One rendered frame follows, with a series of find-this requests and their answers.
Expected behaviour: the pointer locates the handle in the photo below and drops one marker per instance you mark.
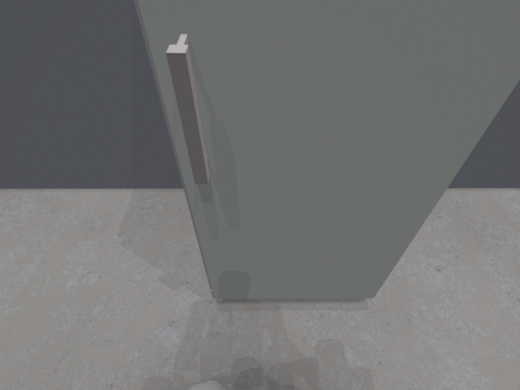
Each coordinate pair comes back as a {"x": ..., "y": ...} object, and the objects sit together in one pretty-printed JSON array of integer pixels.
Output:
[{"x": 181, "y": 70}]

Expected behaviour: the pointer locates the fridge door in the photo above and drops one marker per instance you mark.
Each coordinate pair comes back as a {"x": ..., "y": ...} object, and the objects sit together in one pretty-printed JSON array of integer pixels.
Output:
[{"x": 332, "y": 128}]

